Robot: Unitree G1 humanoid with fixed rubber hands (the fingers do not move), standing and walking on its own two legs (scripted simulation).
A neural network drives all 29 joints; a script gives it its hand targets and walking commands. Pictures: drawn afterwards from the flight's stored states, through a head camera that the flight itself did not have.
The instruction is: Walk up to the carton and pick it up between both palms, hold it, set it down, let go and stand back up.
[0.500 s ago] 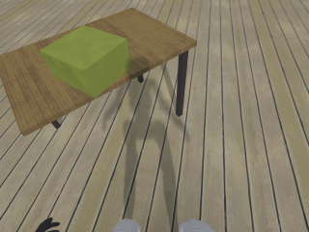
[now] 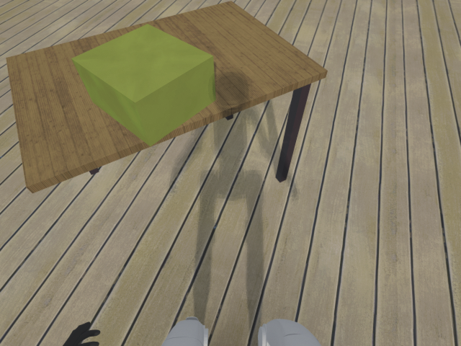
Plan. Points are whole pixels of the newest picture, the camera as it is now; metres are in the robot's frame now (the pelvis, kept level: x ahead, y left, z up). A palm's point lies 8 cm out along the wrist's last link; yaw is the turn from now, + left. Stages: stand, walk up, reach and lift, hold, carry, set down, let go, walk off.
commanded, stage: walk up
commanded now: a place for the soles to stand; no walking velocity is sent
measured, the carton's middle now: (148, 80) +0.78 +0.24 -0.01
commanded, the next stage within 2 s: none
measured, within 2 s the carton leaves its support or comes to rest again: neither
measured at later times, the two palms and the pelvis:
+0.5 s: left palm out of the picture +0.04 +0.30 -0.05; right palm out of the picture +0.11 -0.30 -0.13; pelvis -0.01 -0.03 +0.01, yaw +9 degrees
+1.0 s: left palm out of the picture -0.03 +0.34 -0.09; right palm out of the picture +0.13 -0.27 -0.11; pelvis -0.03 +0.00 +0.00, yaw +15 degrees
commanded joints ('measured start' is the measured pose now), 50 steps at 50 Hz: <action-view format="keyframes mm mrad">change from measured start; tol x32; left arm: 1 -27 230 58 -112 27 -21 0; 50 69 374 99 -79 45 -50 16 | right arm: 1 -70 -321 -111 -142 -49 -10 -38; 50 -115 -248 -71 -125 -24 -4 -24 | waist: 1 -6 222 -134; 22 79 -158 -157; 34 -60 352 -138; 50 85 -136 -102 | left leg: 1 -3 198 -537 -330 140 233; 4 -242 104 -385 -201 318 154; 8 -296 -53 -178 374 -209 14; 31 142 4 110 -137 -4 30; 35 44 279 -882 -568 -446 291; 46 -65 161 -593 -372 -165 206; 50 -378 -74 -55 223 -229 18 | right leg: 1 -50 -31 239 -135 -92 -16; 8 204 -492 650 -887 334 -21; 18 476 -310 204 -703 837 147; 29 212 -415 120 -645 453 -190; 36 -134 -69 217 34 -95 -15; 47 223 -14 156 -459 100 -63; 50 277 -467 644 -921 -134 -180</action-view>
